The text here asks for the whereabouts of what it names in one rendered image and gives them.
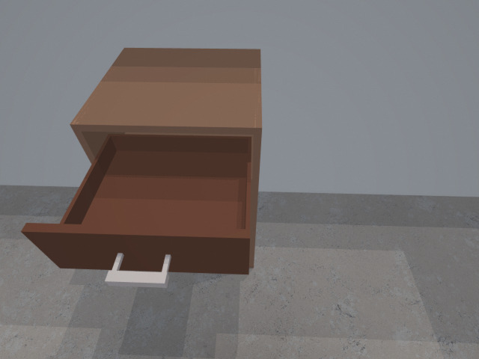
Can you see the drawer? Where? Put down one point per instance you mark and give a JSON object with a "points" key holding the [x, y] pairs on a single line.
{"points": [[146, 196]]}

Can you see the cabinet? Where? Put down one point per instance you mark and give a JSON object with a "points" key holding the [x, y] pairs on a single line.
{"points": [[170, 91]]}

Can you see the handle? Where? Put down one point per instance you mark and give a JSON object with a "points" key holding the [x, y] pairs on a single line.
{"points": [[138, 278]]}

